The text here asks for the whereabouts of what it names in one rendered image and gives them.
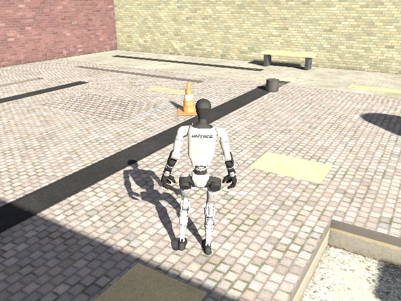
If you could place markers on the robot right forearm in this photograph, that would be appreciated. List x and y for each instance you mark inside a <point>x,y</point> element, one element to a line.
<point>230,167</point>

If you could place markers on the robot left forearm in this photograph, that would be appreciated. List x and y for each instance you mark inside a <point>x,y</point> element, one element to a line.
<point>169,165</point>

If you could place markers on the robot right foot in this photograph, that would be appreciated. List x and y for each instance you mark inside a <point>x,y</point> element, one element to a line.
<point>207,249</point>

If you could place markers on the robot right upper arm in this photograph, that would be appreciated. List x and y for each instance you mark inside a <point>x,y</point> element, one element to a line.
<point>224,141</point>

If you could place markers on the left robot shin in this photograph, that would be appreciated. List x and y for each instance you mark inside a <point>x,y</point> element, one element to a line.
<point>183,220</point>

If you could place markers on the robot right hand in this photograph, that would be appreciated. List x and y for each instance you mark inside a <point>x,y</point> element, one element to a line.
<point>228,179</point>

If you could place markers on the robot left hand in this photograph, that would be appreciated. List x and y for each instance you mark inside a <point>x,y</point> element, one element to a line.
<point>165,179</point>

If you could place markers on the robot left upper arm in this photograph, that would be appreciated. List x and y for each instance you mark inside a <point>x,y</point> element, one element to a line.
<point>182,131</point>

